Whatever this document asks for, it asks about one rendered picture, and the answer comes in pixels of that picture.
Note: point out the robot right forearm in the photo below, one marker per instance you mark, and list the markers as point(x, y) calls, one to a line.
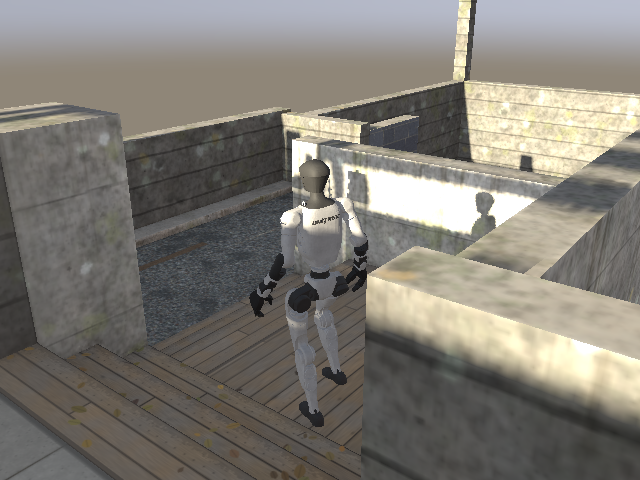
point(360, 256)

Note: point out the right robot hand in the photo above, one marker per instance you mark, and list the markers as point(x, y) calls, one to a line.
point(352, 275)

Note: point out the robot left upper arm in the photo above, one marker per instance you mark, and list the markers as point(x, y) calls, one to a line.
point(289, 220)

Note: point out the robot right upper arm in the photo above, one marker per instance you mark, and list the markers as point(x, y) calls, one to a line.
point(349, 215)

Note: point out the robot left forearm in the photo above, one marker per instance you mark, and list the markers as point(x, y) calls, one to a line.
point(272, 278)

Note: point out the left robot thigh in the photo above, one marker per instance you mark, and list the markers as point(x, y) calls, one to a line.
point(297, 302)

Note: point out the left robot shin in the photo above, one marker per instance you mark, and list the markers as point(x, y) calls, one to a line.
point(308, 379)

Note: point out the left robot hand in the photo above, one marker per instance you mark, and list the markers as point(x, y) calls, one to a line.
point(257, 302)

